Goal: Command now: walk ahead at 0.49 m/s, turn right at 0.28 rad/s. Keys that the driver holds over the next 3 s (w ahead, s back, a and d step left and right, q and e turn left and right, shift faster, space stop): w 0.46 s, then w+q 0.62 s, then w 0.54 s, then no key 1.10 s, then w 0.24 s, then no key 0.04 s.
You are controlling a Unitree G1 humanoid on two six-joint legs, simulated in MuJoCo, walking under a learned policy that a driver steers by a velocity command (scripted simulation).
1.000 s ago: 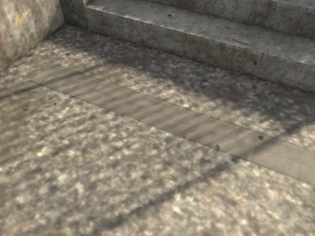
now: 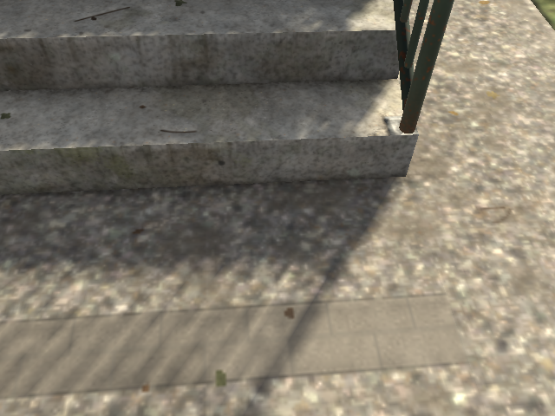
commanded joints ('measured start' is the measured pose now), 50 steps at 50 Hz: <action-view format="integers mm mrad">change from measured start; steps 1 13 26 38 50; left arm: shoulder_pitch -7 51 152 223 40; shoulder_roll -3 54 33 94 22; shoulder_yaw -14 -10 -7 -7 -22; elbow -59 -14 114 196 31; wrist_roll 2 15 -32 -17 6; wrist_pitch -4 -50 -81 -70 -23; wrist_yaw -12 15 36 73 30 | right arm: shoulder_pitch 17 165 -86 -241 -28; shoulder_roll -75 -127 -34 -52 -151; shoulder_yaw -8 -5 -2 1 -46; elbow -27 82 -14 -84 16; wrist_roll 3 16 -8 -12 28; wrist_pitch -24 27 75 62 32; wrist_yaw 8 -8 31 31 0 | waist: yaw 35 110 12 14 54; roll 116 91 -9 -31 57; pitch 27 -118 51 31 -10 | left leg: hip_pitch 24 84 -502 -307 -2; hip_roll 268 217 149 0 169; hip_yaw -205 -43 -119 34 -381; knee -220 272 645 260 -143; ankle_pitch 171 597 70 8 331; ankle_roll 137 63 -36 98 227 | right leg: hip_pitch -93 514 479 719 15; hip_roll -40 26 -191 -237 -95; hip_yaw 14 -138 4 -225 -52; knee -102 -619 -974 -698 -7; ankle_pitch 102 82 336 959 -6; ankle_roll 15 -81 -135 -60 95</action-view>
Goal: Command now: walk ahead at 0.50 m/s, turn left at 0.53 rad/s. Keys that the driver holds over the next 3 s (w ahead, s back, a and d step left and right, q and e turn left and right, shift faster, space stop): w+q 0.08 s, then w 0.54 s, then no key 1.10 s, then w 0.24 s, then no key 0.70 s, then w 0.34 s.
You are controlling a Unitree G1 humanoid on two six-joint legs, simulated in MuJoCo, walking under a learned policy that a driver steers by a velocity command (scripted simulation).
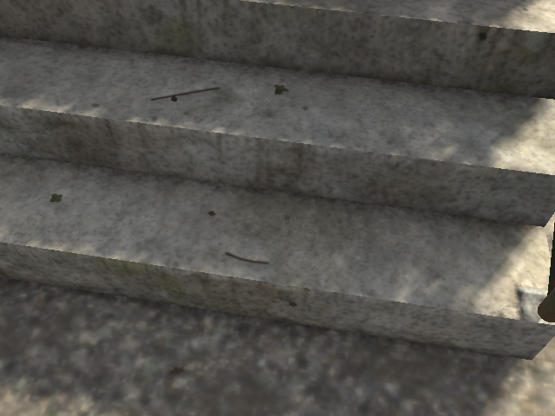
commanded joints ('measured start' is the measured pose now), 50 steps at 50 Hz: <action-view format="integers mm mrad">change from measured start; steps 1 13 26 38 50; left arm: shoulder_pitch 39 -276 119 189 253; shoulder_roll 67 85 83 88 -34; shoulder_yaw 13 -2 16 8 -24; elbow -51 -162 42 119 219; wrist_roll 9 -13 -26 -31 -21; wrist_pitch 26 -4 -41 -37 101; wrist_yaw -7 -22 -2 10 55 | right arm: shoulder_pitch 41 190 56 -123 -56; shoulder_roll -140 -140 -48 -14 -8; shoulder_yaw -29 -15 28 66 82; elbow -39 15 -5 -15 73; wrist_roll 7 -12 -43 -22 -19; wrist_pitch -27 -34 -14 -26 9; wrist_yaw -4 -30 7 -30 -65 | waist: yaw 26 -77 -22 3 52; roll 34 91 -54 -102 123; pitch -36 -1 -79 -100 -85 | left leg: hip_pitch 35 274 -264 -71 -80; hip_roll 258 288 162 126 318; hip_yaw -272 -280 -64 31 -152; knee -199 -133 721 155 -112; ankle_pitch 300 508 -106 79 213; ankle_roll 137 42 -95 -99 29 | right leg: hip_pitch -70 -57 410 421 351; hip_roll -14 53 -120 -80 74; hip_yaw -17 -44 156 21 -46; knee -92 -585 -916 -761 -421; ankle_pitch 73 287 552 840 -193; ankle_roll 37 -19 -198 -131 39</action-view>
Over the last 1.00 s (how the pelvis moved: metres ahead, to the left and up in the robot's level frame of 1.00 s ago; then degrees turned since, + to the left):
0.54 0.01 0.00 13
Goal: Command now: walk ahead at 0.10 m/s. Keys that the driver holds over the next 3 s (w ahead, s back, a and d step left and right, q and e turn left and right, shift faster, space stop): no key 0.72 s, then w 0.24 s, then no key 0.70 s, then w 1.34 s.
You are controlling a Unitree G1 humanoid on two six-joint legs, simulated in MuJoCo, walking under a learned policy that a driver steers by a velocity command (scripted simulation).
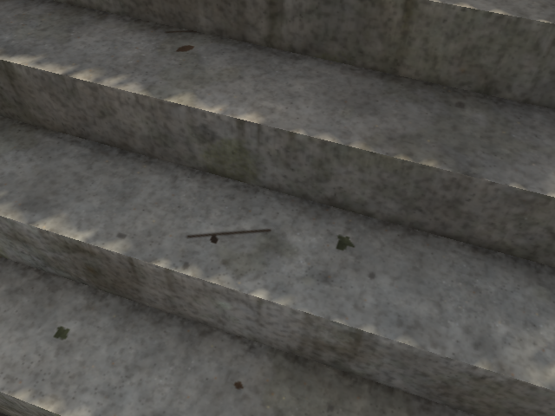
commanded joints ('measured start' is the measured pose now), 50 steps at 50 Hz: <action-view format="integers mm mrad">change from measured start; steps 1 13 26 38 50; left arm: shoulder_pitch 158 170 209 197 149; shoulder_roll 34 23 1 -13 36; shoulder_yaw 3 -15 -18 -16 27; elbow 44 70 70 61 13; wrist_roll -5 -10 -11 -6 -12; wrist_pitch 23 -36 -28 -31 -33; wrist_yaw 16 16 14 16 19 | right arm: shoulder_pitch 20 184 240 234 241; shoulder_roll -120 -57 -29 -12 19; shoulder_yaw -24 -43 -31 -30 -35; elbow -22 73 95 94 15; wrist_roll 5 12 12 10 2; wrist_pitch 5 32 30 31 -24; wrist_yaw -8 12 6 2 18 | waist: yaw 21 -36 -33 -36 -70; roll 131 8 23 17 -26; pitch -57 56 71 70 163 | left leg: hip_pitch -17 109 91 96 12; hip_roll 227 132 140 134 45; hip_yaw -213 -141 -127 -119 21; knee -157 -114 -98 -108 61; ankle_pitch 85 -48 18 -56 -211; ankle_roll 85 -35 -45 -49 16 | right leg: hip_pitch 125 29 66 65 -7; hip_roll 0 -89 -86 -73 -148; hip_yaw -20 86 76 80 161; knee -140 -476 -468 -507 -452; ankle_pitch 62 218 324 246 320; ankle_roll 8 -59 -66 -75 -232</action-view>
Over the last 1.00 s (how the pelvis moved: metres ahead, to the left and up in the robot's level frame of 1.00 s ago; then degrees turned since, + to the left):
0.43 0.01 0.00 8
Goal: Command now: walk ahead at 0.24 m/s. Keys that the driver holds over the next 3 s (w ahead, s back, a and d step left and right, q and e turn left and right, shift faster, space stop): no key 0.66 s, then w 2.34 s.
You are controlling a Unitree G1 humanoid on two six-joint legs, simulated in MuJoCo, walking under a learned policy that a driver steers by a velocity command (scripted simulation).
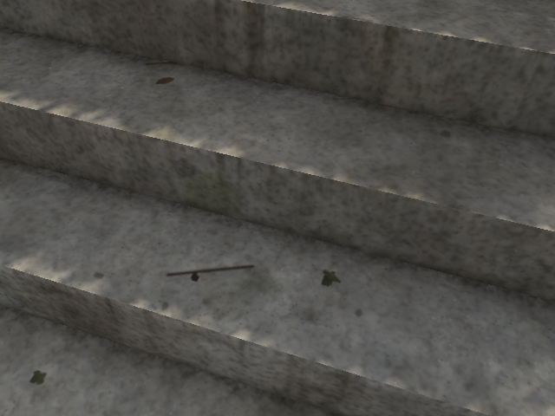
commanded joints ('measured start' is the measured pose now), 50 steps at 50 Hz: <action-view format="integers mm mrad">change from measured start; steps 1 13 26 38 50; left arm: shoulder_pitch -19 15 -36 -16 -51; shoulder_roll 51 21 51 51 88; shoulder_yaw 5 -25 -25 -29 8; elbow -32 -17 -21 2 -75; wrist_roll -1 -15 -2 6 -1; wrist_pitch -18 -2 -1 -1 -22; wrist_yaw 2 17 10 6 -9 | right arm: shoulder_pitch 130 6 -52 -54 15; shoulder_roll -25 -58 -80 -91 -63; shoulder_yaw -8 -2 -1 7 2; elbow -12 -27 -25 -11 -74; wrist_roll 10 23 15 10 4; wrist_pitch -40 -12 10 22 -35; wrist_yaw -9 -33 -23 -18 1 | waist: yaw -79 -6 -13 -13 -39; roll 29 12 -4 -1 -7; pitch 177 25 89 150 174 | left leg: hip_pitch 103 252 205 119 33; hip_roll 21 110 113 88 21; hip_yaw -45 -106 -104 -95 -51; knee -211 -191 -258 -322 -151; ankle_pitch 195 797 485 109 29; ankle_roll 13 -5 -23 -27 48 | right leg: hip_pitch -184 10 0 -61 -127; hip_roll -152 -141 -165 -127 -159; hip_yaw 108 59 81 90 164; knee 53 -33 -134 -217 -113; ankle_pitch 484 515 457 93 105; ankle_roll -126 6 3 -19 -145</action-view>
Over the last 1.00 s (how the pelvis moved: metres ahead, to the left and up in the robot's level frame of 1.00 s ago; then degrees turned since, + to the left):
0.06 -0.03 0.00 0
